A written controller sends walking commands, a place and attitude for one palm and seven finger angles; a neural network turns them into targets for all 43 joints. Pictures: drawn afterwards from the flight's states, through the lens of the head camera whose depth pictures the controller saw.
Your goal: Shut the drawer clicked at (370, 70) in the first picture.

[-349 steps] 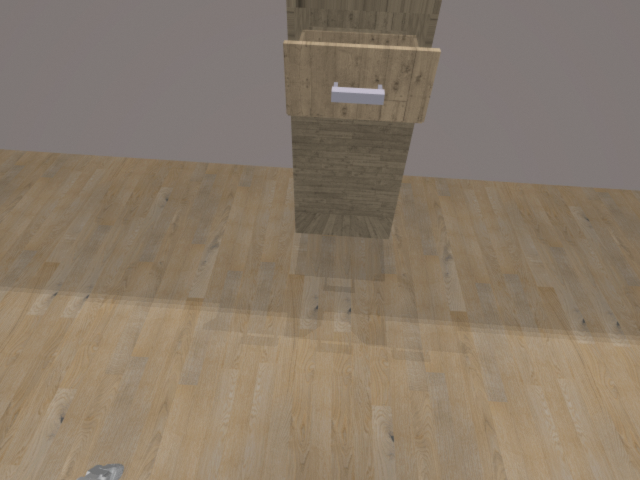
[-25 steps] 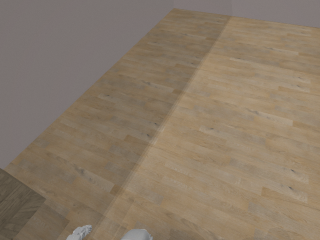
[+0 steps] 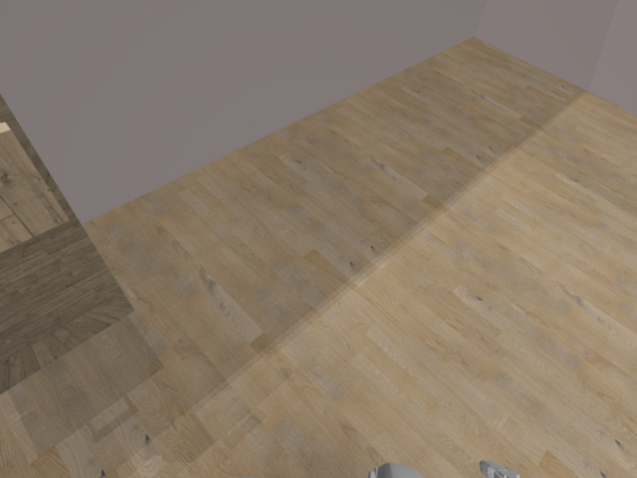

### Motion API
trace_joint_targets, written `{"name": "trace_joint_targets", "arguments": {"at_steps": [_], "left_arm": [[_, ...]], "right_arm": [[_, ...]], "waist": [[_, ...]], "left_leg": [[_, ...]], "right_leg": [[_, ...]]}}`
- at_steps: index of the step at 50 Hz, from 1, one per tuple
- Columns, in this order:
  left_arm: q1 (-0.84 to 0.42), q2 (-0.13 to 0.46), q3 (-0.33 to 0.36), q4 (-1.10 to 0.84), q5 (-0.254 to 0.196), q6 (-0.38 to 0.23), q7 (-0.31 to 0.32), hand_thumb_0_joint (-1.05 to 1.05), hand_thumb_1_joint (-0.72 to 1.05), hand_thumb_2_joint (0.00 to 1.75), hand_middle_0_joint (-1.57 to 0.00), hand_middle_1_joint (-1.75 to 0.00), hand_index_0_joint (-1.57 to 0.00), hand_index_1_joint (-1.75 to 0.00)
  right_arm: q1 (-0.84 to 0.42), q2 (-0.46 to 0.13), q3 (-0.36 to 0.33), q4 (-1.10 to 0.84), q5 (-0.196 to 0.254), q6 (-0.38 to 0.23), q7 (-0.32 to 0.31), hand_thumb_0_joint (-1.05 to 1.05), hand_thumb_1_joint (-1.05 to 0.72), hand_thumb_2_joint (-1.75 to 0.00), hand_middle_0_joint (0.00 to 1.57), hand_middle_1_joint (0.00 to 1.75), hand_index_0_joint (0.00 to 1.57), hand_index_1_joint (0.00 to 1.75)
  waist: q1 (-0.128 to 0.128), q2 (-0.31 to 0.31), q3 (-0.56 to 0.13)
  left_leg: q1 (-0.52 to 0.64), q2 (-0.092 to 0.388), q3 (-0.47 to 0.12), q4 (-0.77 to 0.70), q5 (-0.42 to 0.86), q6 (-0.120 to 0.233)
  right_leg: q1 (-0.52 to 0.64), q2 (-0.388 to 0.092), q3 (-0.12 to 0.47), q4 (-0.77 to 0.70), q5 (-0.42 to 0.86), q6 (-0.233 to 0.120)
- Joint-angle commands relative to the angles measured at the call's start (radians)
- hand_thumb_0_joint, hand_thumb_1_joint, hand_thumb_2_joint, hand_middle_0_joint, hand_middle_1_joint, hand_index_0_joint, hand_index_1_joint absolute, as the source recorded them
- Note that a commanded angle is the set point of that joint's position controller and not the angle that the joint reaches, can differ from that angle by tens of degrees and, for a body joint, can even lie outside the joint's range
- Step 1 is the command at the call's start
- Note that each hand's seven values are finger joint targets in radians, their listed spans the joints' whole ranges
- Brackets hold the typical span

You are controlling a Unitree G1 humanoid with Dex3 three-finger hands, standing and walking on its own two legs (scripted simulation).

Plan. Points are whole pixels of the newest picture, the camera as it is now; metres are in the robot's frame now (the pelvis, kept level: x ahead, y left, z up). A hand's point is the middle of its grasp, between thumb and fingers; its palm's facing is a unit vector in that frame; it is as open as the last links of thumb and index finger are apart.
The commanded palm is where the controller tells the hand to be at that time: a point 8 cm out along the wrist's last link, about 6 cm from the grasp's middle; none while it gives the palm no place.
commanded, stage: turn to face it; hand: left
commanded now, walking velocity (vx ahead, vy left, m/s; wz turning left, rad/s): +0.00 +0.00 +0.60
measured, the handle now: out of the picture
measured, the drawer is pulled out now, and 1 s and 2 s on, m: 0.24 0.24 0.24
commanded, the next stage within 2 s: take the last steps up to it in 1.16 s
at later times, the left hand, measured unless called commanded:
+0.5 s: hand out of the picture +0.07 +0.17 -0.13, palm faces +0.28 -0.91 -0.29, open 7.4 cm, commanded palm none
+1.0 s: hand out of the picture -0.16 +0.16 -0.18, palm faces +0.60 -0.75 -0.27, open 7.4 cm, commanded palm none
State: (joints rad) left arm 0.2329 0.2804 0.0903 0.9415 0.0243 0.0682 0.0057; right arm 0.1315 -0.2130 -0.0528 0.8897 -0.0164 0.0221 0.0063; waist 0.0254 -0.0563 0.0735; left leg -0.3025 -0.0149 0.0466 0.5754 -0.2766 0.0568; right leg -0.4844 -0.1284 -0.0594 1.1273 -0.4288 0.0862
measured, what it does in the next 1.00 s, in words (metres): steps on the spot, turning left: right foot, then left foot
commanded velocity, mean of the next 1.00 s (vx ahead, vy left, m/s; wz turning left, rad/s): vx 0.00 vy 0.00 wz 0.52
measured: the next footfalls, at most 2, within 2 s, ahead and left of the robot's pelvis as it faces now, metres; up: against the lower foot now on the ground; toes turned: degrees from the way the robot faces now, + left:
right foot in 0.42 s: +0.06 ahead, -0.14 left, +0.00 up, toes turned +15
left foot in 0.90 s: -0.05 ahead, +0.08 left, +0.00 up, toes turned +36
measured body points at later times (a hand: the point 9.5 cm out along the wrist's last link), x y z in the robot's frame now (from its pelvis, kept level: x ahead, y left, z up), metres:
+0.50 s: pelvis +0.00 -0.05 +0.00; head +0.03 -0.08 +0.45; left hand +0.06 +0.22 -0.10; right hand +0.09 -0.30 -0.16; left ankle -0.01 +0.07 -0.69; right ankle +0.02 -0.15 -0.73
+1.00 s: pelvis -0.03 -0.02 +0.00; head -0.02 +0.02 +0.44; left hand -0.19 +0.20 -0.16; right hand +0.24 -0.15 -0.12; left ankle -0.08 +0.06 -0.73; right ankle +0.02 -0.16 -0.68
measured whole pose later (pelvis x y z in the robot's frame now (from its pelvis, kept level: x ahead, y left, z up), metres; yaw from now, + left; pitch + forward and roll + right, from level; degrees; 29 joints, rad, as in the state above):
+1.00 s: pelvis -0.03 -0.02 +0.00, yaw +34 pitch -1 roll +0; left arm 0.30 0.28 0.07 0.98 0.02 0.07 0.02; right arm 0.08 -0.23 -0.04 0.89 -0.01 0.02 0.01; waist 0.06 -0.06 0.08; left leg -0.27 -0.01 0.05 0.60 -0.33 0.04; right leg -0.39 -0.13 -0.09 1.01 -0.54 0.07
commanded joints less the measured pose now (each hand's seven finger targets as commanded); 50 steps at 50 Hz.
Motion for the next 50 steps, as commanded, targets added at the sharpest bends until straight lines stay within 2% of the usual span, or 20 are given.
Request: {"name": "trace_joint_targets", "arguments": {"at_steps": [1, 12, 16, 18, 19, 20, 21, 22, 23, 24, 26, 34, 41, 43, 44, 45, 46, 47, 49, 50], "left_arm": [[-0.007, 0.066, 0.012, -0.096, -0.002, -0.035, 0.004, 0.0, 0.9, 0.9, -0.2, -0.3, -0.2, -0.3], [-0.137, 0.045, -0.001, -0.164, -0.014, -0.044, 0.02, 0.0, 0.9, 0.9, -0.2, -0.3, -0.2, -0.3], [-0.094, 0.04, -0.005, -0.164, -0.021, -0.047, 0.025, 0.0, 0.9, 0.9, -0.2, -0.3, -0.2, -0.3], [-0.027, 0.046, -0.001, -0.152, -0.025, -0.053, 0.029, 0.0, 0.9, 0.9, -0.2, -0.3, -0.2, -0.3], [0.012, 0.06, 0.004, -0.142, -0.024, -0.058, 0.032, 0.0, 0.9, 0.9, -0.2, -0.3, -0.2, -0.3], [0.042, 0.117, 0.017, -0.14, -0.013, -0.068, 0.037, 0.0, 0.9, 0.9, -0.2, -0.3, -0.2, -0.3], [0.02, 0.203, 0.029, -0.16, 0.003, -0.072, 0.042, 0.0, 0.9, 0.9, -0.2, -0.3, -0.2, -0.3], [-0.016, 0.183, 0.022, -0.173, -0.008, -0.066, 0.043, 0.0, 0.9, 0.9, -0.2, -0.3, -0.2, -0.3], [-0.071, 0.148, 0.014, -0.184, -0.01, -0.064, 0.04, 0.0, 0.9, 0.9, -0.2, -0.3, -0.2, -0.3], [-0.115, 0.115, 0.004, -0.187, -0.011, -0.068, 0.036, 0.0, 0.9, 0.9, -0.2, -0.3, -0.2, -0.3], [-0.128, 0.068, -0.01, -0.181, -0.01, -0.077, 0.032, 0.0, 0.9, 0.9, -0.2, -0.3, -0.2, -0.3], [0.074, 0.11, 0.001, -0.11, 0.0, -0.08, 0.03, 0.0, 0.9, 0.9, -0.2, -0.3, -0.2, -0.3], [0.106, 0.148, 0.014, -0.069, 0.01, -0.067, 0.028, 0.0, 0.9, 0.9, -0.2, -0.3, -0.2, -0.3], [0.081, 0.149, 0.019, -0.062, 0.0, -0.063, 0.026, 0.0, 0.9, 0.9, -0.2, -0.3, -0.2, -0.3], [0.086, 0.123, 0.015, -0.07, -0.01, -0.059, 0.021, 0.0, 0.9, 0.9, -0.2, -0.3, -0.2, -0.3], [0.087, 0.05, -0.001, -0.106, -0.015, -0.056, 0.012, 0.0, 0.9, 0.9, -0.2, -0.3, -0.2, -0.3], [0.032, 0.054, -0.02, -0.134, -0.004, -0.044, 0.022, 0.0, 0.9, 0.9, -0.2, -0.3, -0.2, -0.3], [0.009, 0.04, -0.017, -0.119, -0.005, -0.036, 0.03, 0.0, 0.9, 0.9, -0.2, -0.3, -0.2, -0.3], [-0.009, 0.06, -0.011, -0.081, -0.008, -0.035, 0.021, 0.0, 0.9, 0.9, -0.2, -0.3, -0.2, -0.3], [0.025, 0.058, -0.01, -0.063, -0.008, -0.036, 0.015, 0.0, 0.9, 0.9, -0.2, -0.3, -0.2, -0.3]], "right_arm": [[0.04, -0.202, -0.049, -0.059, 0.002, -0.017, -0.016, 0.0, -0.9, -0.9, 0.2, 0.3, 0.2, 0.3], [0.148, -0.208, -0.069, -0.027, -0.008, -0.006, -0.018, 0.0, -0.9, -0.9, 0.2, 0.3, 0.2, 0.3], [0.111, -0.212, -0.073, -0.037, -0.01, 0.003, -0.016, 0.0, -0.9, -0.9, 0.2, 0.3, 0.2, 0.3], [0.083, -0.204, -0.076, -0.046, -0.006, 0.008, -0.012, 0.0, -0.9, -0.9, 0.2, 0.3, 0.2, 0.3], [0.073, -0.189, -0.074, -0.051, 0.0, 0.009, -0.01, 0.0, -0.9, -0.9, 0.2, 0.3, 0.2, 0.3], [0.087, -0.139, -0.069, -0.057, 0.009, 0.009, -0.003, 0.0, -0.9, -0.9, 0.2, 0.3, 0.2, 0.3], [0.103, -0.087, -0.062, -0.081, 0.012, 0.008, -0.002, 0.0, -0.9, -0.9, 0.2, 0.3, 0.2, 0.3], [0.096, -0.157, -0.077, -0.072, -0.009, 0.016, -0.001, 0.0, -0.9, -0.9, 0.2, 0.3, 0.2, 0.3], [0.083, -0.145, -0.079, -0.057, -0.011, 0.027, 0.005, 0.0, -0.9, -0.9, 0.2, 0.3, 0.2, 0.3], [0.095, -0.138, -0.077, -0.034, -0.012, 0.033, 0.013, 0.0, -0.9, -0.9, 0.2, 0.3, 0.2, 0.3], [0.132, -0.117, -0.07, -0.013, -0.008, 0.037, 0.024, 0.0, -0.9, -0.9, 0.2, 0.3, 0.2, 0.3], [-0.018, -0.105, -0.048, -0.037, -0.003, 0.041, 0.024, 0.0, -0.9, -0.9, 0.2, 0.3, 0.2, 0.3], [-0.062, -0.082, -0.018, -0.05, 0.01, 0.016, 0.018, 0.0, -0.9, -0.9, 0.2, 0.3, 0.2, 0.3], [0.017, -0.108, -0.021, -0.036, 0.006, 0.004, 0.013, 0.0, -0.9, -0.9, 0.2, 0.3, 0.2, 0.3], [0.078, -0.172, -0.036, -0.023, 0.001, -0.008, 0.011, 0.0, -0.9, -0.9, 0.2, 0.3, 0.2, 0.3], [0.13, -0.291, -0.064, -0.021, -0.004, -0.013, 0.005, 0.0, -0.9, -0.9, 0.2, 0.3, 0.2, 0.3], [0.197, -0.331, -0.064, -0.006, 0.007, 0.002, 0.003, 0.0, -0.9, -0.9, 0.2, 0.3, 0.2, 0.3], [0.183, -0.292, -0.058, 0.002, 0.003, -0.005, -0.014, 0.0, -0.9, -0.9, 0.2, 0.3, 0.2, 0.3], [0.067, -0.218, -0.034, -0.018, -0.003, -0.004, -0.026, 0.0, -0.9, -0.9, 0.2, 0.3, 0.2, 0.3], [0.025, -0.197, -0.024, -0.029, -0.001, -0.009, -0.026, 0.0, -0.9, -0.9, 0.2, 0.3, 0.2, 0.3]], "waist": [[-0.033, 0.174, -0.105], [-0.078, 0.196, -0.137], [-0.051, 0.218, -0.137], [-0.02, 0.208, -0.154], [0.003, 0.177, -0.155], [0.015, 0.019, -0.167], [0.012, -0.237, -0.129], [0.0, -0.181, -0.106], [-0.026, -0.135, -0.054], [-0.052, -0.094, -0.009], [-0.076, -0.084, 0.002], [0.012, -0.119, -0.054], [0.03, -0.171, -0.108], [-0.022, -0.133, -0.139], [-0.058, 0.006, -0.187], [-0.083, 0.351, -0.201], [-0.11, 0.294, -0.203], [-0.101, 0.307, -0.204], [-0.06, 0.257, -0.084], [-0.032, 0.234, -0.08]], "left_leg": [[0.135, 0.223, -0.271, -0.272, 0.296, 0.086], [0.222, 0.221, -0.466, -0.216, 0.425, 0.131], [0.106, 0.188, -0.516, -0.198, 0.411, 0.118], [0.035, 0.15, -0.514, -0.17, 0.35, 0.085], [-0.057, 0.12, -0.494, -0.136, 0.248, 0.051], [-0.204, 0.04, -0.397, -0.003, 0.04, -0.015], [-0.372, -0.102, -0.165, 0.258, -0.264, -0.102], [-0.309, -0.042, -0.177, 0.433, -0.283, -0.092], [-0.281, -0.023, -0.17, 0.537, -0.227, -0.092], [-0.284, -0.002, -0.146, 0.609, -0.159, -0.099], [-0.284, 0.015, -0.111, 0.659, -0.071, -0.117], [-0.279, 0.039, -0.04, 0.49, -0.132, -0.147], [-0.071, 0.01, 0.043, 0.132, -0.166, -0.104], [0.089, 0.012, 0.045, -0.103, 0.014, -0.086], [0.283, 0.1, -0.038, -0.199, 0.196, -0.054], [0.438, 0.391, -0.404, -0.2, 0.63, 0.078], [0.379, 0.466, -0.391, -0.176, 0.763, 0.158], [0.355, 0.419, -0.4, -0.18, 0.771, 0.159], [0.213, 0.311, -0.278, -0.204, 0.658, 0.131], [0.2, 0.27, -0.224, -0.209, 0.647, 0.11]], "right_leg": [[-0.064, 0.01, 0.051, 0.001, 0.078, 0.013], [-0.028, 0.077, 0.086, -0.232, -0.016, 0.009], [0.137, 0.12, 0.08, -0.406, -0.004, -0.013], [0.269, 0.134, 0.067, -0.559, 0.098, -0.025], [0.391, 0.112, 0.076, -0.698, 0.184, -0.031], [0.528, -0.041, 0.213, -0.842, 0.136, -0.073], [0.535, -0.328, 0.501, -0.917, 0.123, -0.191], [0.356, -0.365, 0.45, -0.924, 0.08, -0.241], [0.255, -0.294, 0.409, -0.929, 0.057, -0.233], [0.223, -0.237, 0.304, -0.911, 0.111, -0.215], [0.239, -0.163, 0.145, -0.857, 0.29, -0.183], [0.434, -0.202, 0.062, -0.78, 0.596, -0.207], [0.434, -0.229, 0.002, -0.68, 0.739, -0.205], [0.376, -0.208, -0.06, -0.572, 0.664, -0.146], [0.233, -0.172, -0.105, -0.402, 0.505, -0.092], [-0.077, -0.026, -0.127, -0.18, -0.128, -0.009], [-0.082, -0.013, -0.037, -0.068, -0.259, -0.018], [-0.104, 0.001, 0.023, -0.008, -0.224, -0.015], [-0.08, -0.004, 0.051, 0.047, -0.077, -0.012], [-0.056, 0.003, 0.041, 0.044, -0.025, -0.009]]}}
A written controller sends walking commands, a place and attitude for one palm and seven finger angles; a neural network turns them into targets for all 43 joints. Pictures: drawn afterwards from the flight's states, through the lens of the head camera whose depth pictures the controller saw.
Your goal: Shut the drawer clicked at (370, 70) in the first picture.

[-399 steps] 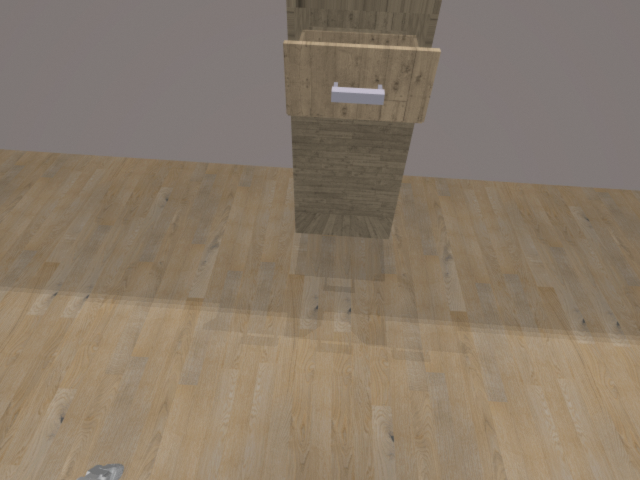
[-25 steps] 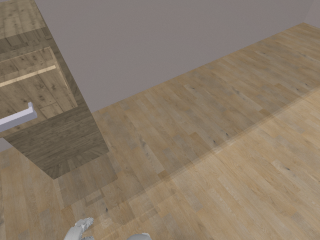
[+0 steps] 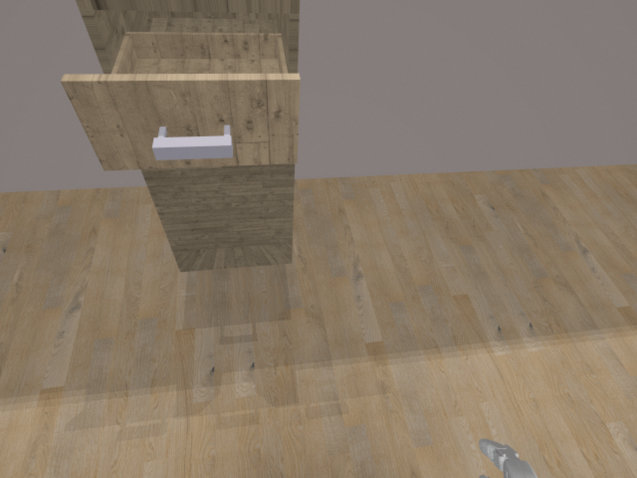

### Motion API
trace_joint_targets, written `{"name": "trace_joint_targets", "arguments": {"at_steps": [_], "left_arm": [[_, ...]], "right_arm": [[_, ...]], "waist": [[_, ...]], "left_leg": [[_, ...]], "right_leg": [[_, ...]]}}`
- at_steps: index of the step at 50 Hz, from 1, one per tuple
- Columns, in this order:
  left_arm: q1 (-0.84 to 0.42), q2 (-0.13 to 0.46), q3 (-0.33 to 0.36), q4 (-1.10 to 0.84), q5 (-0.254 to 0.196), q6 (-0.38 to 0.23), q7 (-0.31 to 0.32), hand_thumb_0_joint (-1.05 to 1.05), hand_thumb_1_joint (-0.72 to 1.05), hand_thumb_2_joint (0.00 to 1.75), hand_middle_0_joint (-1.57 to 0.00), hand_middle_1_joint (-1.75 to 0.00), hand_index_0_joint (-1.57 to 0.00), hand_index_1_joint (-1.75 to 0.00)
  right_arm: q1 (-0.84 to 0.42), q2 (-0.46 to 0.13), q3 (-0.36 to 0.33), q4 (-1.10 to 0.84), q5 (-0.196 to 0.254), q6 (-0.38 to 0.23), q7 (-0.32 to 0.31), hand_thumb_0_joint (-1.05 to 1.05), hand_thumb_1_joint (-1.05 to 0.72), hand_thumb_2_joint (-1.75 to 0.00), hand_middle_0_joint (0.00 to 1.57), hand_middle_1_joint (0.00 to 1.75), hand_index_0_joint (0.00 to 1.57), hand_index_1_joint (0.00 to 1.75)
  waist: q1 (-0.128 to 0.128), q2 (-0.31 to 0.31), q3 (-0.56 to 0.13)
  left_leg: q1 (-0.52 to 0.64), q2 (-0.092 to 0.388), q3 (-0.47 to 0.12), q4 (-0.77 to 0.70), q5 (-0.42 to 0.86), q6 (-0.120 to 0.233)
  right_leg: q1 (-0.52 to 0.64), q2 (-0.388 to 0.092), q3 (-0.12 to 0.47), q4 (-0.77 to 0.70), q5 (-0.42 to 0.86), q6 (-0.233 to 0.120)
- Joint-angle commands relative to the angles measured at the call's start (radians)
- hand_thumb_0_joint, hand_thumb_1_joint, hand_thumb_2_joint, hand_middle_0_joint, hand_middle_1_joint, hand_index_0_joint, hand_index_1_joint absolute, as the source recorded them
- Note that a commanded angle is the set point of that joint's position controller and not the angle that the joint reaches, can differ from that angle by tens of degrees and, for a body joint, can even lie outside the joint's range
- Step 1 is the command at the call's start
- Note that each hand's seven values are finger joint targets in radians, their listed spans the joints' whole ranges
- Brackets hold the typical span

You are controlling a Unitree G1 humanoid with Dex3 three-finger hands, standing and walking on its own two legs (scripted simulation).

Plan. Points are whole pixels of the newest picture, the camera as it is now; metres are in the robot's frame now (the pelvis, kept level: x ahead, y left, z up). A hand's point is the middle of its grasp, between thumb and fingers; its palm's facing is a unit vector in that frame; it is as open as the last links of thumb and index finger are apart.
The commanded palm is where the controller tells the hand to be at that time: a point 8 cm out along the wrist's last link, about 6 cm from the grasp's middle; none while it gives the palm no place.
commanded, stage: turn to face it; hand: left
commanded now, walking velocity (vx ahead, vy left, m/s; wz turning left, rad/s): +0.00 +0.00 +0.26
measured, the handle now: (194, 139) +0.59 +0.29 +0.04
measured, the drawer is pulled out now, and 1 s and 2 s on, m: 0.24 0.24 0.24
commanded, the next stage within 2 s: take the last steps up to it in 0.16 s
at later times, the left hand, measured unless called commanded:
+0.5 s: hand out of the picture +0.02 +0.15 -0.14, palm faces +0.17 -0.96 -0.23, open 7.3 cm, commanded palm none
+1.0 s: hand out of the picture +0.05 +0.21 -0.17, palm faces +0.19 -0.98 -0.12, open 7.4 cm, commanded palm none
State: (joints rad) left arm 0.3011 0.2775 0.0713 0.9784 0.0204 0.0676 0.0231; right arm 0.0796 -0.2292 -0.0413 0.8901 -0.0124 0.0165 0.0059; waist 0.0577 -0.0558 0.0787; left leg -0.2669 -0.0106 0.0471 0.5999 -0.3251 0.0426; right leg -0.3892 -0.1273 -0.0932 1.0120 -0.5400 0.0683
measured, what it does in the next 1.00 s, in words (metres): walks ahead: right foot, then left foot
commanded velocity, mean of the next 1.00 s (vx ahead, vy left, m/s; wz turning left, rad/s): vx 0.23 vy -0.04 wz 0.06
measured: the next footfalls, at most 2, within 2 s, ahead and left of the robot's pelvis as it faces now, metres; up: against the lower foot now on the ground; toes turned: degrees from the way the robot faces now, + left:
right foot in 0.36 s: +0.04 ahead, -0.13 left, +0.00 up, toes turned +3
left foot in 0.82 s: +0.14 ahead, +0.15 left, +0.00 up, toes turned +15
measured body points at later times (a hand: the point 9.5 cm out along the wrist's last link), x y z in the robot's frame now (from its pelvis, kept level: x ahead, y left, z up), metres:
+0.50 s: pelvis +0.01 -0.03 +0.02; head +0.00 -0.05 +0.46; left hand +0.01 +0.20 -0.12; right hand +0.04 -0.27 -0.15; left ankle -0.01 +0.10 -0.66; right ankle +0.00 -0.13 -0.73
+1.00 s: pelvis +0.12 +0.05 +0.01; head +0.11 +0.07 +0.46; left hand +0.05 +0.26 -0.16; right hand +0.18 -0.18 -0.12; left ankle +0.10 +0.14 -0.73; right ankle +0.12 -0.08 -0.65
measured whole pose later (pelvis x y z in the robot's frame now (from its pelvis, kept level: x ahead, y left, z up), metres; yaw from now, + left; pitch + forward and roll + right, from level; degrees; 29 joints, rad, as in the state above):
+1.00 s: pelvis +0.12 +0.05 +0.01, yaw +6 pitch -1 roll +0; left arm 0.37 0.16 0.06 1.13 0.03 0.00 -0.01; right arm 0.27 -0.13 -0.05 1.05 -0.02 -0.08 -0.03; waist 0.02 -0.05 0.01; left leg -0.16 0.03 0.16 0.43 -0.25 0.04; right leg -0.47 -0.09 -0.06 1.10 -0.30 -0.01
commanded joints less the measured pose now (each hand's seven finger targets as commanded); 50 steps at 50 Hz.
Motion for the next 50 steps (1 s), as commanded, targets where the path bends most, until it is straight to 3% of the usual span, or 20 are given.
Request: {"name": "trace_joint_targets", "arguments": {"at_steps": [1, 7, 13, 16, 17, 18, 19, 20, 22, 24, 31, 35, 38, 39, 40, 41, 42, 45, 48, 50], "left_arm": [[-0.029, 0.064, 0.008, -0.088, -0.005, -0.036, -0.007, 0.0, 0.9, 0.9, -0.2, -0.3, -0.2, -0.3], [-0.049, 0.04, 0.0, -0.093, -0.007, -0.03, -0.003, 0.0, 0.9, 0.9, -0.2, -0.3, -0.2, -0.3], [-0.074, 0.003, -0.008, -0.101, -0.012, -0.043, 0.002, 0.0, 0.9, 0.9, -0.2, -0.3, -0.2, -0.3], [0.031, -0.005, -0.014, -0.051, -0.005, -0.068, -0.002, 0.0, 0.9, 0.9, -0.2, -0.3, -0.2, -0.3], [0.061, 0.025, -0.01, -0.036, 0.004, -0.081, -0.001, 0.0, 0.9, 0.9, -0.2, -0.3, -0.2, -0.3], [0.104, 0.098, 0.005, -0.025, 0.017, -0.089, 0.003, 0.0, 0.9, 0.9, -0.2, -0.3, -0.2, -0.3], [0.122, 0.134, 0.01, -0.038, 0.008, -0.084, 0.002, 0.0, 0.9, 0.9, -0.2, -0.3, -0.2, -0.3], [0.103, 0.118, 0.013, -0.036, 0.003, -0.092, 0.005, 0.0, 0.9, 0.9, -0.2, -0.3, -0.2, -0.3], [0.036, 0.041, -0.004, -0.032, 0.003, -0.102, 0.004, 0.0, 0.9, 0.9, -0.2, -0.3, -0.2, -0.3], [0.05, -0.002, -0.014, -0.019, -0.002, -0.119, 0.001, 0.0, 0.9, 0.9, -0.2, -0.3, -0.2, -0.3], [0.187, -0.017, -0.015, 0.075, 0.008, -0.139, 0.003, 0.0, 0.9, 0.9, -0.2, -0.3, -0.2, -0.3], [0.211, 0.0, -0.008, 0.118, 0.011, -0.134, 0.001, 0.0, 0.9, 0.9, -0.2, -0.3, -0.2, -0.3], [0.188, -0.012, -0.007, 0.136, 0.003, -0.122, -0.003, 0.0, 0.9, 0.9, -0.2, -0.3, -0.2, -0.3], [0.184, -0.034, -0.011, 0.135, -0.001, -0.119, -0.005, 0.0, 0.9, 0.9, -0.2, -0.3, -0.2, -0.3], [0.201, -0.081, -0.02, 0.127, -0.005, -0.118, -0.011, 0.0, 0.9, 0.9, -0.2, -0.3, -0.2, -0.3], [0.189, -0.114, -0.029, 0.092, -0.006, -0.117, -0.016, 0.0, 0.9, 0.9, -0.2, -0.3, -0.2, -0.3], [0.125, -0.077, -0.021, 0.072, 0.004, -0.11, -0.01, 0.0, 0.9, 0.9, -0.2, -0.3, -0.2, -0.3], [0.056, -0.092, -0.01, 0.083, 0.011, -0.104, -0.032, 0.0, 0.9, 0.9, -0.2, -0.3, -0.2, -0.3], [0.112, -0.118, -0.012, 0.097, 0.012, -0.087, -0.037, 0.0, 0.9, 0.9, -0.2, -0.3, -0.2, -0.3], [0.085, -0.109, -0.011, 0.083, 0.011, -0.078, -0.039, 0.0, 0.9, 0.9, -0.2, -0.3, -0.2, -0.3]], "right_arm": [[0.065, -0.168, -0.031, -0.035, -0.002, -0.008, -0.025, 0.0, -0.9, -0.9, 0.2, 0.3, 0.2, 0.3], [0.107, -0.158, -0.033, -0.014, -0.003, -0.008, -0.023, 0.0, -0.9, -0.9, 0.2, 0.3, 0.2, 0.3], [0.122, -0.145, -0.04, 0.012, -0.013, 0.001, -0.023, 0.0, -0.9, -0.9, 0.2, 0.3, 0.2, 0.3], [0.129, -0.113, -0.035, 0.033, -0.006, -0.007, -0.021, 0.0, -0.9, -0.9, 0.2, 0.3, 0.2, 0.3], [0.146, -0.067, -0.028, 0.039, -0.002, -0.01, -0.018, 0.0, -0.9, -0.9, 0.2, 0.3, 0.2, 0.3], [0.151, -0.001, -0.014, 0.025, 0.005, -0.015, -0.014, 0.0, -0.9, -0.9, 0.2, 0.3, 0.2, 0.3], [0.104, -0.05, -0.026, 0.0, -0.008, -0.008, -0.007, 0.0, -0.9, -0.9, 0.2, 0.3, 0.2, 0.3], [0.089, -0.07, -0.036, 0.006, -0.017, 0.0, -0.001, 0.0, -0.9, -0.9, 0.2, 0.3, 0.2, 0.3], [0.149, -0.06, -0.044, 0.06, -0.02, -0.001, 0.01, 0.0, -0.9, -0.9, 0.2, 0.3, 0.2, 0.3], [0.197, -0.025, -0.04, 0.094, -0.021, -0.005, 0.014, 0.0, -0.9, -0.9, 0.2, 0.3, 0.2, 0.3], [0.114, 0.0, -0.037, 0.083, -0.015, -0.02, 0.016, 0.0, -0.9, -0.9, 0.2, 0.3, 0.2, 0.3], [0.072, 0.037, -0.022, 0.075, -0.01, -0.046, 0.018, 0.0, -0.9, -0.9, 0.2, 0.3, 0.2, 0.3], [0.189, 0.035, -0.02, 0.122, -0.009, -0.065, 0.006, 0.0, -0.9, -0.9, 0.2, 0.3, 0.2, 0.3], [0.282, 0.006, -0.025, 0.154, -0.011, -0.073, -0.003, 0.0, -0.9, -0.9, 0.2, 0.3, 0.2, 0.3], [0.403, -0.084, -0.045, 0.19, -0.018, -0.082, -0.016, 0.0, -0.9, -0.9, 0.2, 0.3, 0.2, 0.3], [0.519, -0.187, -0.067, 0.206, -0.018, -0.079, -0.025, 0.0, -0.9, -0.9, 0.2, 0.3, 0.2, 0.3], [0.507, -0.178, -0.066, 0.211, -0.019, -0.071, -0.034, 0.0, -0.9, -0.9, 0.2, 0.3, 0.2, 0.3], [0.324, -0.03, -0.033, 0.166, -0.014, -0.08, -0.037, 0.0, -0.9, -0.9, 0.2, 0.3, 0.2, 0.3], [0.29, -0.007, -0.021, 0.16, -0.008, -0.101, -0.039, 0.0, -0.9, -0.9, 0.2, 0.3, 0.2, 0.3], [0.305, -0.01, -0.02, 0.161, -0.004, -0.103, -0.038, 0.0, -0.9, -0.9, 0.2, 0.3, 0.2, 0.3]], "waist": [[-0.057, 0.215, -0.089], [-0.065, 0.175, -0.079], [-0.071, 0.209, -0.084], [-0.025, 0.146, -0.135], [-0.015, 0.033, -0.113], [-0.001, -0.189, -0.062], [0.028, -0.203, -0.003], [0.013, -0.21, 0.055], [-0.048, -0.083, 0.084], [-0.058, -0.055, 0.054], [-0.021, -0.067, 0.057], [-0.007, -0.084, 0.039], [-0.064, -0.068, 0.02], [-0.104, -0.007, -0.021], [-0.149, 0.194, -0.091], [-0.169, 0.357, -0.139], [-0.181, 0.293, -0.122], [-0.105, 0.159, 0.069], [-0.054, 0.164, 0.031], [-0.051, 0.161, 0.039]], "left_leg": [[0.151, 0.245, -0.196, -0.239, 0.689, 0.115], [0.143, 0.241, -0.243, -0.285, 0.53, 0.138], [0.096, 0.23, -0.326, -0.269, 0.446, 0.143], [-0.009, 0.179, -0.312, -0.215, 0.115, 0.095], [-0.135, 0.103, -0.257, -0.123, -0.057, 0.046], [-0.313, -0.032, -0.107, 0.099, -0.207, -0.018], [-0.354, -0.018, -0.096, 0.264, -0.254, -0.026], [-0.38, 0.009, -0.122, 0.372, -0.182, -0.019], [-0.364, 0.048, -0.096, 0.468, -0.043, -0.026], [-0.328, 0.061, -0.062, 0.487, 0.059, -0.042], [-0.36, 0.11, -0.008, 0.319, 0.063, -0.06], [-0.233, 0.086, 0.043, 0.111, 0.007, -0.043], [0.047, 0.038, 0.101, -0.069, 0.101, -0.032], [0.201, 0.046, 0.078, -0.131, 0.089, -0.025], [0.379, 0.226, -0.166, -0.215, -0.003, 0.034], [0.448, 0.458, -0.477, -0.343, -0.04, 0.126], [0.381, 0.483, -0.523, -0.404, -0.155, 0.159], [0.101, 0.374, -0.301, -0.453, -0.108, 0.123], [0.084, 0.315, -0.135, -0.452, 0.112, 0.108], [0.096, 0.299, -0.093, -0.459, 0.176, 0.112]], "right_leg": [[-0.127, 0.005, 0.068, 0.143, 0.113, 0.011], [-0.077, 0.034, 0.064, -0.011, 0.125, 0.017], [0.051, 0.082, 0.054, -0.257, 0.107, -0.009], [0.29, 0.097, 0.041, -0.553, 0.256, -0.021], [0.409, 0.032, 0.121, -0.681, 0.203, -0.039], [0.442, -0.184, 0.414, -0.819, -0.028, -0.122], [0.299, -0.295, 0.554, -0.924, -0.239, -0.209], [0.212, -0.279, 0.586, -0.971, -0.3, -0.216], [0.189, -0.199, 0.393, -0.926, -0.13, -0.185], [0.206, -0.129, 0.235, -0.888, 0.087, -0.162], [0.293, -0.151, 0.213, -0.89, 0.211, -0.221], [0.286, -0.148, 0.177, -0.822, 0.32, -0.228], [0.156, -0.089, 0.121, -0.709, 0.303, -0.19], [0.091, -0.047, 0.088, -0.572, 0.318, -0.167], [-0.057, 0.036, 0.028, -0.313, 0.245, -0.124], [-0.216, 0.113, -0.035, -0.038, -0.033, -0.087], [-0.258, 0.091, 0.05, 0.11, -0.041, -0.103], [-0.244, -0.001, 0.086, 0.169, 0.193, -0.099], [-0.189, -0.004, 0.07, 0.1, 0.284, -0.069], [-0.212, -0.005, 0.065, 0.071, 0.334, -0.056]]}}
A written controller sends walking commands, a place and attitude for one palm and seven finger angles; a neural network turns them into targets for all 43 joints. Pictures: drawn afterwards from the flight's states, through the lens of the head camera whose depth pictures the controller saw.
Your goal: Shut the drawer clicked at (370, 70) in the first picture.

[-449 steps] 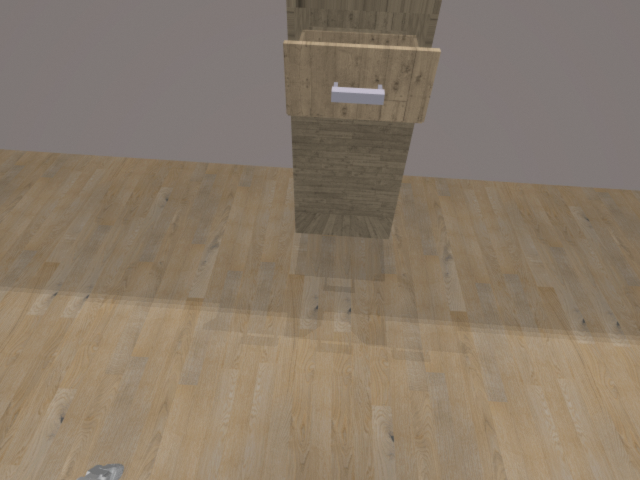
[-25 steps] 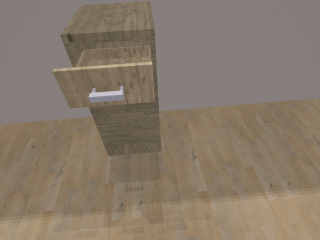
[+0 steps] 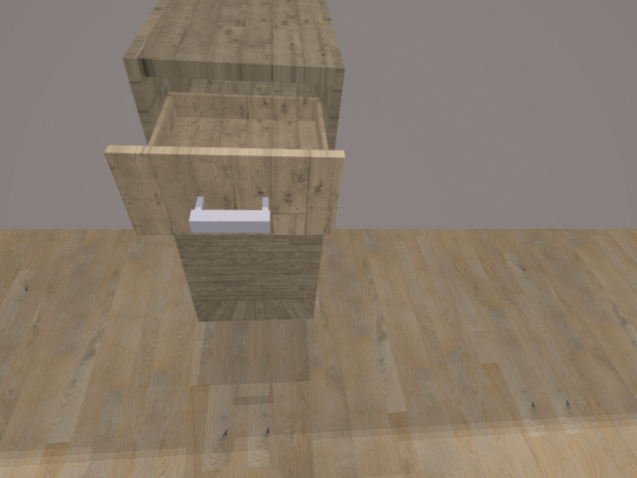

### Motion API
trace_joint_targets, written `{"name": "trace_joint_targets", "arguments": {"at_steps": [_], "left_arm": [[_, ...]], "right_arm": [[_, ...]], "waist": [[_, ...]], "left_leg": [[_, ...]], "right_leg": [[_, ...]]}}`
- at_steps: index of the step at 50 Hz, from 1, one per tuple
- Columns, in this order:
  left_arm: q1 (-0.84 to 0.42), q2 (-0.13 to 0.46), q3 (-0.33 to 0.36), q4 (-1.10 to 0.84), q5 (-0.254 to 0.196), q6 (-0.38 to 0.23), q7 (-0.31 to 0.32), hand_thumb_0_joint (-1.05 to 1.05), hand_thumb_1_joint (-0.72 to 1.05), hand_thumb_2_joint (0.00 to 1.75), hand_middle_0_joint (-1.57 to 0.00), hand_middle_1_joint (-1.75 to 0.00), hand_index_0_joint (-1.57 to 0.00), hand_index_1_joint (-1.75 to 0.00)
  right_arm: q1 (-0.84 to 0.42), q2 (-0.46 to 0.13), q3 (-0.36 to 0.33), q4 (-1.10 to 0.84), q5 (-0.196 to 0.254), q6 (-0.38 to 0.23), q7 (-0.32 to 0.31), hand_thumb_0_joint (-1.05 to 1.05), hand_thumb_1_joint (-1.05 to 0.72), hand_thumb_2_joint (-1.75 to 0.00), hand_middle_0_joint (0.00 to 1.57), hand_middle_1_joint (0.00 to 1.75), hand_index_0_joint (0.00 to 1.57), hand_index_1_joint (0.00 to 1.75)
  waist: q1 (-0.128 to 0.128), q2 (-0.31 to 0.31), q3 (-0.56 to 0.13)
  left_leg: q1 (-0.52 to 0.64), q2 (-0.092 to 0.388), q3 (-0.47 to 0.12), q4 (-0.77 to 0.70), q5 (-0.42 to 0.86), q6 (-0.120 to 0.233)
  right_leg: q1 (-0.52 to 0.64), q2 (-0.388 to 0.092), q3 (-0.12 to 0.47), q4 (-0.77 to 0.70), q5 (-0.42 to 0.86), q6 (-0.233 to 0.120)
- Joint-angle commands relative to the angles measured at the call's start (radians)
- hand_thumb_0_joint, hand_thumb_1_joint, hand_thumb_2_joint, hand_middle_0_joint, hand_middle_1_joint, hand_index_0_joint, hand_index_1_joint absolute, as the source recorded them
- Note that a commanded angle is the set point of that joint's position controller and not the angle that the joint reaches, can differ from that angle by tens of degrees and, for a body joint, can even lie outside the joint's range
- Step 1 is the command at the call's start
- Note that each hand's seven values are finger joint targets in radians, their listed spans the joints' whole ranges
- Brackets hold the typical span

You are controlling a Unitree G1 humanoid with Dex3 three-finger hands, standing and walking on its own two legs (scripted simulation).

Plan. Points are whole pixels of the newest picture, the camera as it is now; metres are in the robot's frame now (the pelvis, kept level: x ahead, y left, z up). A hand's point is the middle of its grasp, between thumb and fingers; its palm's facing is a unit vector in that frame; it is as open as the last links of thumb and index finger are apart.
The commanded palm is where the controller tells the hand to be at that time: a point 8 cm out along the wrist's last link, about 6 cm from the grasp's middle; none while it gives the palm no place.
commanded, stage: take the last steps up to it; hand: left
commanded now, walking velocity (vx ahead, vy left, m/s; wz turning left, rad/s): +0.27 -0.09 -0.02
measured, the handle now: (232, 211) +0.50 +0.19 +0.03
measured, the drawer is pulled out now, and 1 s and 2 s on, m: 0.24 0.24 0.24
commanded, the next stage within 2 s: come to a stop and stand still in 0.28 s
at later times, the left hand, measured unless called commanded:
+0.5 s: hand (260, 412) +0.25 +0.10 -0.17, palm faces +0.05 -0.98 -0.21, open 7.2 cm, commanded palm none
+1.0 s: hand out of the picture +0.14 +0.13 -0.18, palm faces +0.08 -0.98 -0.20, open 7.4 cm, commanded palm none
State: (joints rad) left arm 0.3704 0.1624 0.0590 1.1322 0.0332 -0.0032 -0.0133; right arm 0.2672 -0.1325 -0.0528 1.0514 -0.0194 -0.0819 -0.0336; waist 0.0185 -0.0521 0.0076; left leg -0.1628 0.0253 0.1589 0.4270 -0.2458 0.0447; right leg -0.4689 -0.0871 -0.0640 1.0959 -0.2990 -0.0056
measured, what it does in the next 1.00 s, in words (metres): walks ahead: right foot, then left foot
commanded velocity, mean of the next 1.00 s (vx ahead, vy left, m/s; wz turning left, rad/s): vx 0.00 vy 0.01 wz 0.00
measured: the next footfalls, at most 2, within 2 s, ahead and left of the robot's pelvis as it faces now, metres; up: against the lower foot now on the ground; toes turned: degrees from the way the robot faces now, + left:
right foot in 0.34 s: +0.26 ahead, -0.16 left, +0.00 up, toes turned -8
left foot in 0.72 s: +0.25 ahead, +0.03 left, +0.00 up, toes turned +10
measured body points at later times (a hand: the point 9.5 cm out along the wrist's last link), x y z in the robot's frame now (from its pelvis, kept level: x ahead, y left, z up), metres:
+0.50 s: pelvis +0.16 -0.07 -0.01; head +0.18 -0.09 +0.44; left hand +0.25 +0.15 -0.15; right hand +0.11 -0.29 -0.18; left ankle +0.11 +0.06 -0.68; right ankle +0.22 -0.16 -0.74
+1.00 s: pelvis +0.15 -0.05 +0.00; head +0.16 -0.04 +0.45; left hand +0.13 +0.18 -0.17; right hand +0.24 -0.27 -0.15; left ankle +0.19 +0.05 -0.74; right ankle +0.12 -0.19 -0.73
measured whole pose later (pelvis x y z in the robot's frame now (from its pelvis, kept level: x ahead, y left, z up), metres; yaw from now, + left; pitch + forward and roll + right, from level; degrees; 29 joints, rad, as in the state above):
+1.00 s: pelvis +0.15 -0.05 +0.00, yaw +0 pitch -1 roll +1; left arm 0.29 0.18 0.03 1.09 0.02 0.02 0.03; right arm 0.15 -0.14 -0.03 1.05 -0.01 0.00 -0.03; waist 0.04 -0.03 0.03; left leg -0.25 -0.02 0.10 0.43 -0.16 0.05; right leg -0.21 -0.07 -0.02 0.59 -0.37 0.03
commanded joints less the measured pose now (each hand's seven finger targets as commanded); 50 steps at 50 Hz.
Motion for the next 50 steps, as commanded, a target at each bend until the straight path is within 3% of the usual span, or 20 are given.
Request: {"name": "trace_joint_targets", "arguments": {"at_steps": [1, 11, 13, 15, 16, 17, 18, 19, 21, 23, 24, 31, 34, 35, 37, 38, 41, 46, 49, 50], "left_arm": [[-0.013, 0.013, 0.005, -0.083, -0.002, -0.006, -0.003, 0.0, 0.9, 0.9, -0.2, -0.3, -0.2, -0.3], [-0.286, 0.034, 0.001, -0.181, -0.013, -0.014, -0.005, 0.0, 0.9, 0.9, -0.2, -0.3, -0.2, -0.3], [-0.244, 0.042, 0.005, -0.169, -0.011, -0.024, -0.005, 0.0, 0.9, 0.9, -0.2, -0.3, -0.2, -0.3], [-0.047, 0.09, 0.017, -0.098, -0.008, -0.045, 0.001, 0.0, 0.9, 0.9, -0.2, -0.3, -0.2, -0.3], [0.068, 0.177, 0.035, -0.067, -0.002, -0.058, 0.014, 0.0, 0.9, 0.9, -0.2, -0.3, -0.2, -0.3], [0.16, 0.254, 0.051, -0.044, -0.015, -0.06, 0.021, 0.0, 0.9, 0.9, -0.2, -0.3, -0.2, -0.3], [0.114, 0.249, 0.045, -0.053, -0.024, -0.059, 0.026, 0.0, 0.9, 0.9, -0.2, -0.3, -0.2, -0.3], [0.02, 0.207, 0.037, -0.074, -0.022, -0.054, 0.031, 0.0, 0.9, 0.9, -0.2, -0.3, -0.2, -0.3], [-0.119, 0.119, 0.012, -0.11, -0.019, -0.05, 0.049, 0.0, 0.9, 0.9, -0.2, -0.3, -0.2, -0.3], [-0.191, 0.081, -0.008, -0.121, -0.013, -0.048, 0.054, 0.0, 0.9, 0.9, -0.2, -0.3, -0.2, -0.3], [-0.192, 0.086, -0.011, -0.121, -0.011, -0.042, 0.054, 0.0, 0.9, 0.9, -0.2, -0.3, -0.2, -0.3], [-0.141, 0.148, 0.02, -0.131, -0.006, -0.002, 0.063, 0.0, 0.9, 0.9, -0.2, -0.3, -0.2, -0.3], [-0.149, 0.156, 0.022, -0.134, -0.011, 0.007, 0.06, 0.0, 0.9, 0.9, -0.2, -0.3, -0.2, -0.3], [-0.153, 0.144, 0.021, -0.138, -0.015, 0.011, 0.058, 0.0, 0.9, 0.9, -0.2, -0.3, -0.2, -0.3], [-0.118, 0.074, 0.005, -0.154, -0.02, 0.024, 0.054, 0.0, 0.9, 0.9, -0.2, -0.3, -0.2, -0.3], [-0.124, 0.076, 0.001, -0.146, -0.017, 0.031, 0.057, 0.0, 0.9, 0.9, -0.2, -0.3, -0.2, -0.3], [-0.066, 0.072, -0.005, -0.111, -0.011, 0.036, 0.05, 0.0, 0.9, 0.9, -0.2, -0.3, -0.2, -0.3], [-0.053, 0.048, -0.026, -0.09, -0.011, 0.021, 0.05, 0.0, 0.9, 0.9, -0.2, -0.3, -0.2, -0.3], [0.011, 0.057, -0.035, -0.052, -0.013, 0.006, 0.056, 0.0, 0.9, 0.9, -0.2, -0.3, -0.2, -0.3], [0.007, 0.08, -0.036, -0.044, -0.012, -0.002, 0.06, 0.0, 0.9, 0.9, -0.2, -0.3, -0.2, -0.3]], "right_arm": [[0.133, -0.105, -0.009, 0.007, 0.003, -0.007, 0.001, 0.0, -0.9, -0.9, 0.2, 0.3, 0.2, 0.3], [0.22, -0.126, -0.021, 0.052, -0.016, 0.014, 0.003, 0.0, -0.9, -0.9, 0.2, 0.3, 0.2, 0.3], [0.209, -0.138, -0.024, 0.056, -0.015, 0.021, 0.002, 0.0, -0.9, -0.9, 0.2, 0.3, 0.2, 0.3], [0.209, -0.129, -0.021, 0.067, -0.002, 0.023, 0.007, 0.0, -0.9, -0.9, 0.2, 0.3, 0.2, 0.3], [0.226, -0.087, -0.014, 0.054, 0.008, 0.021, 0.016, 0.0, -0.9, -0.9, 0.2, 0.3, 0.2, 0.3], [0.224, -0.053, -0.002, 0.026, 0.018, 0.024, 0.014, 0.0, -0.9, -0.9, 0.2, 0.3, 0.2, 0.3], [0.179, -0.072, -0.004, 0.02, 0.02, 0.035, 0.009, 0.0, -0.9, -0.9, 0.2, 0.3, 0.2, 0.3], [0.144, -0.062, -0.01, 0.016, 0.015, 0.039, 0.011, 0.0, -0.9, -0.9, 0.2, 0.3, 0.2, 0.3], [0.136, -0.04, -0.002, 0.032, 0.006, 0.054, 0.009, 0.0, -0.9, -0.9, 0.2, 0.3, 0.2, 0.3], [0.203, 0.002, 0.016, 0.064, 0.007, 0.082, 0.003, 0.0, -0.9, -0.9, 0.2, 0.3, 0.2, 0.3], [0.209, 0.006, 0.02, 0.07, 0.011, 0.092, 0.002, 0.0, -0.9, -0.9, 0.2, 0.3, 0.2, 0.3], [0.073, -0.054, -0.005, -0.006, 0.01, 0.111, 0.006, 0.0, -0.9, -0.9, 0.2, 0.3, 0.2, 0.3], [0.069, -0.067, -0.008, -0.015, 0.009, 0.107, 0.007, 0.0, -0.9, -0.9, 0.2, 0.3, 0.2, 0.3], [0.082, -0.076, -0.009, -0.015, 0.008, 0.102, 0.008, 0.0, -0.9, -0.9, 0.2, 0.3, 0.2, 0.3], [0.036, -0.16, -0.014, -0.052, -0.002, 0.085, 0.007, 0.0, -0.9, -0.9, 0.2, 0.3, 0.2, 0.3], [-0.02, -0.164, -0.014, -0.068, -0.003, 0.083, 0.003, 0.0, -0.9, -0.9, 0.2, 0.3, 0.2, 0.3], [-0.109, -0.161, -0.005, -0.087, -0.003, 0.077, -0.009, 0.0, -0.9, -0.9, 0.2, 0.3, 0.2, 0.3], [-0.07, -0.157, -0.008, -0.049, 0.006, 0.074, -0.004, 0.0, -0.9, -0.9, 0.2, 0.3, 0.2, 0.3], [-0.048, -0.147, -0.006, -0.021, 0.017, 0.07, 0.0, 0.0, -0.9, -0.9, 0.2, 0.3, 0.2, 0.3], [-0.039, -0.124, -0.002, -0.015, 0.024, 0.068, 0.003, 0.0, -0.9, -0.9, 0.2, 0.3, 0.2, 0.3]], "waist": [[-0.014, 0.148, 0.115], [-0.07, 0.174, 0.15], [-0.048, 0.154, 0.108], [0.039, 0.098, -0.004], [0.08, -0.067, -0.112], [0.084, -0.199, -0.193], [0.086, -0.144, -0.186], [0.058, -0.12, -0.111], [-0.005, 0.024, -0.025], [-0.062, -0.018, -0.025], [-0.06, -0.044, -0.027], [-0.012, -0.071, -0.025], [-0.03, -0.085, -0.025], [-0.038, -0.061, -0.028], [-0.012, 0.237, 0.005], [-0.012, 0.318, 0.016], [0.023, 0.211, 0.008], [-0.008, 0.153, -0.024], [0.003, 0.108, -0.042], [-0.013, 0.061, -0.018]], "left_leg": [[0.012, 0.268, -0.207, -0.288, 0.133, 0.11], [0.099, 0.282, -0.14, -0.184, 0.392, 0.099], [0.086, 0.272, -0.129, -0.097, 0.463, 0.083], [0.01, 0.196, -0.073, 0.149, 0.486, 0.029], [-0.189, 0.119, -0.018, 0.398, 0.252, -0.014], [-0.321, 0.001, -0.016, 0.688, -0.344, -0.045], [-0.331, 0.033, -0.128, 0.808, -0.373, -0.032], [-0.368, 0.062, -0.143, 0.862, -0.311, -0.033], [-0.291, 0.096, -0.163, 0.766, -0.204, -0.048], [-0.156, 0.091, -0.15, 0.577, -0.181, -0.074], [-0.127, 0.074, -0.132, 0.511, -0.175, -0.078], [-0.141, 0.026, -0.116, 0.313, -0.143, -0.086], [-0.037, 0.02, -0.114, 0.149, -0.037, -0.078], [0.027, 0.032, -0.123, 0.063, 0.044, -0.068], [-0.035, 0.242, -0.351, -0.108, 0.253, 0.038], [-0.128, 0.292, -0.41, -0.206, 0.244, 0.09], [-0.095, 0.262, -0.344, -0.172, 0.283, 0.132], [0.029, 0.225, -0.289, -0.153, 0.282, 0.119], [0.035, 0.162, -0.254, -0.082, 0.257, 0.057], [-0.002, 0.118, -0.225, -0.064, 0.184, 0.012]], "right_leg": [[-0.153, -0.048, 0.037, -0.029, 0.108, 0.022], [-0.073, -0.014, -0.032, -0.412, 0.1, 0.007], [0.071, 0.025, -0.06, -0.496, 0.097, -0.011], [0.383, 0.052, -0.075, -0.612, 0.2, -0.027], [0.63, -0.129, 0.125, -0.626, 0.352, -0.088], [0.708, -0.351, 0.389, -0.705, 0.604, -0.198], [0.59, -0.355, 0.397, -0.757, 0.52, -0.241], [0.49, -0.333, 0.371, -0.791, 0.387, -0.242], [0.289, -0.272, 0.205, -0.803, 0.498, -0.197], [0.158, -0.217, 0.074, -0.794, 0.618, -0.155], [0.144, -0.203, 0.058, -0.796, 0.603, -0.155], [0.22, -0.237, 0.143, -0.742, 0.556, -0.199], [0.176, -0.213, 0.145, -0.71, 0.433, -0.155], [0.134, -0.186, 0.134, -0.686, 0.328, -0.121], [0.098, -0.011, 0.005, -0.546, 0.005, -0.011], [0.16, 0.034, -0.018, -0.406, -0.14, 0.013], [0.123, 0.033, 0.066, -0.218, -0.181, 0.007], [0.142, 0.018, 0.037, -0.403, -0.151, 0.033], [0.263, 0.012, 0.044, -0.713, 0.063, 0.035], [0.279, -0.025, 0.117, -0.767, 0.142, 0.016]]}}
